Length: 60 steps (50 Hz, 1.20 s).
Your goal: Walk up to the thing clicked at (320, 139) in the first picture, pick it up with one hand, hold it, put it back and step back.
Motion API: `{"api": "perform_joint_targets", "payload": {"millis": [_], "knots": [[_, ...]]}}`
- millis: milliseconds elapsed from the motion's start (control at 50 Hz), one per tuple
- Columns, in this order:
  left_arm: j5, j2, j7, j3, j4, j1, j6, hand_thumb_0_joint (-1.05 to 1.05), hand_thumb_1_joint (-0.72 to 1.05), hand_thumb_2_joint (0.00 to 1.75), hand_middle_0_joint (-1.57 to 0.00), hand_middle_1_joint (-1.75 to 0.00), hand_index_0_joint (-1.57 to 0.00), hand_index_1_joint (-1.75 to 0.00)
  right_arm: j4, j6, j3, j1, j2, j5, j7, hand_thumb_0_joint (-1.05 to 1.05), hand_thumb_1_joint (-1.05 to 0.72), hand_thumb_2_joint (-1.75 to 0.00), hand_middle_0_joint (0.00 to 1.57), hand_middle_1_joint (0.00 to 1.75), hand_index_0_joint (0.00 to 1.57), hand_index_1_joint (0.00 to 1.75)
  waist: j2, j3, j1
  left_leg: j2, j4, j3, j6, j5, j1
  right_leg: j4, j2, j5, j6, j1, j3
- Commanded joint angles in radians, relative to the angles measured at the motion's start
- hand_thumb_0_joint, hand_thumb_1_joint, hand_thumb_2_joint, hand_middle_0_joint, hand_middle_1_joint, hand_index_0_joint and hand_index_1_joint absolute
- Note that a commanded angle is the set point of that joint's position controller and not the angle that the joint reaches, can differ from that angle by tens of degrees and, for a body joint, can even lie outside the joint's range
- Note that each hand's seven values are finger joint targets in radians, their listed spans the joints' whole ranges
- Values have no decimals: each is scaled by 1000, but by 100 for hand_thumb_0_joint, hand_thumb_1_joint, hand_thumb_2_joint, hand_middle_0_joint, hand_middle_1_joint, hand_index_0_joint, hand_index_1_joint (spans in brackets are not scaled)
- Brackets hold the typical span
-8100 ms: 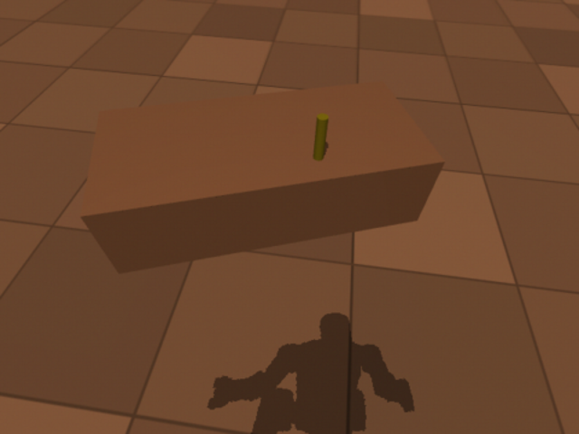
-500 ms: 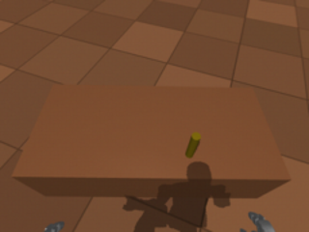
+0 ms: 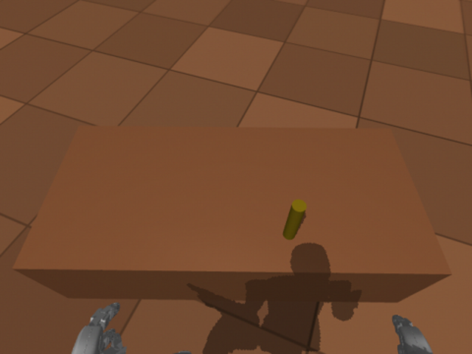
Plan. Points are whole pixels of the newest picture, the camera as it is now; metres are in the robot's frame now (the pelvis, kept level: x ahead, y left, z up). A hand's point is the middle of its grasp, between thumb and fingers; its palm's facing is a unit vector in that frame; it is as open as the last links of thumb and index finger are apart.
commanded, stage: go down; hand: right
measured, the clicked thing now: (293, 221) +0.50 -0.17 -0.30
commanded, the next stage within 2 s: none
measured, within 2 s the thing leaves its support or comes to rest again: neither
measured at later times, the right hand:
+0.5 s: hand (381, 349) +0.15 -0.25 -0.12, palm faces +0.06 +0.94 -0.33, open 17.3 cm
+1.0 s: hand (394, 328) +0.18 -0.28 -0.11, palm faces +0.15 +0.94 -0.31, open 17.2 cm
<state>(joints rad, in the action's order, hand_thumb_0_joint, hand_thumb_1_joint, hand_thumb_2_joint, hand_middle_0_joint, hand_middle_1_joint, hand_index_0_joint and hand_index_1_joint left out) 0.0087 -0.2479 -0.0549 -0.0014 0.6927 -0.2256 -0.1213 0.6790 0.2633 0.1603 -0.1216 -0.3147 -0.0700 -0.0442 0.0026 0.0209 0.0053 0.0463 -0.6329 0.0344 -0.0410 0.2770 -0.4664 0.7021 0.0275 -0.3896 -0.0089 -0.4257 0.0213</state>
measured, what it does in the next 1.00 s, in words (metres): stands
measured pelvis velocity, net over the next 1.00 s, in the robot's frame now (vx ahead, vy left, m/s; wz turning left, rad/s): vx -0.01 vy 0.00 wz -0.03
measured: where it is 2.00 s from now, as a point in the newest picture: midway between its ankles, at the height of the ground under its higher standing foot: outside the picture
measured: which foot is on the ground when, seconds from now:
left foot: down 0.00-1.00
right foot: down 0.00-1.00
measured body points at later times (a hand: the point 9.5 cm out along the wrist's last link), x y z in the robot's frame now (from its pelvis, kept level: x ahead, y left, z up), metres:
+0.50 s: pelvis +0.01 +0.00 -0.03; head +0.05 -0.01 +0.42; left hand +0.16 +0.25 -0.11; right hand +0.15 -0.30 -0.10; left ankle +0.02 +0.15 -0.72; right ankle -0.02 -0.12 -0.72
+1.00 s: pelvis -0.01 +0.00 -0.04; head +0.02 -0.02 +0.41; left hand +0.15 +0.25 -0.11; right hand +0.17 -0.33 -0.08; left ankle +0.02 +0.15 -0.72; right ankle -0.02 -0.12 -0.72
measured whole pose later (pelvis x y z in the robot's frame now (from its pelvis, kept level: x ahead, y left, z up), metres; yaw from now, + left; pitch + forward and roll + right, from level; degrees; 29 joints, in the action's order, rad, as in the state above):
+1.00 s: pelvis -0.01 +0.00 -0.04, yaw -2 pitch +10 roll +3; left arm 0.01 -0.24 -0.18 0.04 0.63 -0.25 -0.26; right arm 0.23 0.45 0.23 -0.20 -0.41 0.03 -0.09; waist 0.02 0.12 0.02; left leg 0.04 -0.91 0.08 -0.03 0.40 -0.69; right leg 1.02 0.04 -0.52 -0.02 -0.68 0.08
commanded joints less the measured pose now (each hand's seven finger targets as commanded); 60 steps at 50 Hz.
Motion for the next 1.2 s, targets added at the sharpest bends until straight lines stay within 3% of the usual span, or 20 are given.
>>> {"api": "perform_joint_targets", "payload": {"millis": [0,40,60,100,120,160,200,300,320,400,480,500,520,740,780,900,1020,1080,1100,1180], "knots": [[3,-162,-29,-70,-112,-2,-62,0,89,90,-20,-30,-19,-30,-288,-20,67,62,-232,12,29,0,53,-1,6,4,5,4,108,244,16,-48,3,35,49,-167,109,-66,-17,307,-5,46,-12],[3,-153,-35,-66,-115,-6,-67,0,90,91,-20,-30,-19,-30,-271,7,27,-21,-177,18,23,0,54,-1,6,4,5,4,80,225,26,-51,-13,45,47,-189,93,-41,-12,363,-9,31,-3],[5,-151,-38,-62,-116,1,-69,0,90,90,-20,-30,-19,-30,-301,18,54,-5,-212,23,25,0,53,0,7,4,6,4,92,217,21,-50,-18,46,45,-193,91,-35,-12,363,-10,18,-4],[6,-144,-42,-57,-127,6,-70,0,89,90,-19,-30,-19,-30,-291,50,19,-59,-167,29,17,0,53,-1,6,4,5,4,77,199,23,-54,-31,52,46,-194,80,-19,-8,390,-14,-1,3],[9,-149,-43,-58,-130,10,-68,0,90,90,-19,-30,-19,-30,-355,60,50,-28,-212,32,19,0,53,0,7,4,6,4,92,201,16,-55,-36,53,45,-191,70,-15,-7,391,-14,-7,5],[11,-151,-45,-56,-145,13,-72,0,90,90,-19,-30,-19,-30,-346,90,24,-73,-179,37,12,0,56,0,6,4,5,4,73,182,19,-58,-46,57,45,-165,53,-9,-6,359,-13,-36,9],[13,-150,-45,-56,-162,19,-74,0,90,90,-20,-30,-19,-30,-401,108,51,-88,-214,40,14,0,53,0,7,4,6,4,70,188,10,-57,-54,58,45,-154,54,0,-8,337,-11,-53,10],[16,-139,-47,-48,-188,15,-82,0,91,89,-19,-30,-19,-30,-450,158,34,-153,-185,43,10,0,51,-1,6,4,6,4,56,210,16,-56,-93,57,41,-173,29,48,-10,357,-9,-73,14],[16,-139,-48,-49,-197,13,-85,0,91,89,-19,-30,-19,-30,-514,158,54,-119,-220,41,13,0,53,-1,6,4,6,4,80,226,16,-53,-98,54,41,-176,26,55,-13,353,-8,-81,12],[14,-139,-56,-50,-207,5,-95,0,91,89,-19,-30,-19,-30,-572,176,70,-158,-227,45,14,0,52,-1,6,4,5,4,93,250,16,-53,-124,54,43,-167,4,81,-12,355,-9,-90,20],[10,-134,-72,-46,-216,2,-107,0,90,89,-19,-30,-19,-30,-610,183,84,-187,-229,50,13,0,52,-2,6,5,5,5,86,255,18,-48,-137,51,41,-155,-11,103,-15,309,-3,-111,19],[12,-134,-74,-45,-220,5,-112,0,91,89,-19,-30,-19,-30,-564,192,53,-210,-187,49,6,0,52,-2,6,4,5,4,62,232,33,-51,-138,54,39,-123,-36,104,-15,269,0,-135,22],[13,-135,-79,-45,-233,4,-117,0,90,89,-19,-30,-19,-30,-664,182,106,-159,-258,53,11,0,53,-2,6,5,5,5,89,246,12,-47,-134,53,39,-118,-26,100,-18,244,0,-144,19],[13,-133,-111,-38,-254,17,-152,0,91,89,-19,-30,-19,-30,-685,204,86,-222,-229,67,-21,0,51,-2,6,4,6,4,73,219,29,-52,-146,62,39,-34,-78,110,-16,143,7,-191,30],[12,-134,-116,-33,-252,24,-160,0,90,89,-19,-30,-19,-30,-700,204,108,-159,-257,65,-15,0,50,-2,6,5,6,5,95,190,34,-49,-140,54,39,18,-105,106,-16,77,8,-209,28],[6,-141,-139,-27,-197,-5,-190,0,90,89,-20,-30,-20,-30,-691,136,175,89,-344,81,-17,0,52,-2,6,4,6,4,107,223,62,-44,-159,40,37,18,-132,120,-10,64,10,-182,37],[6,-159,-154,-26,-130,-10,-201,0,90,89,-20,-30,-20,-30,-456,57,226,295,-408,124,-82,0,51,0,8,4,7,4,123,211,71,-38,-140,31,38,58,-136,114,-12,5,17,-219,31],[5,-175,-147,-32,-112,-32,-195,0,90,89,-20,-30,-20,-30,-280,31,237,353,-415,129,-143,0,49,0,9,3,7,3,125,248,63,-36,-159,41,43,10,-122,116,-8,64,12,-217,37],[4,-178,-142,-34,-110,-36,-192,0,90,89,-20,-30,-20,-30,-280,16,255,383,-439,134,-162,0,49,0,9,3,7,3,149,274,44,-34,-171,44,46,-17,-107,118,-8,102,7,-207,38],[-1,-190,-125,-44,-104,-70,-171,0,90,90,-20,-30,-19,-30,-173,-58,293,451,-489,142,-235,0,50,0,8,4,7,4,119,314,35,-37,-192,45,52,-90,-96,132,-2,207,7,-194,42]]}}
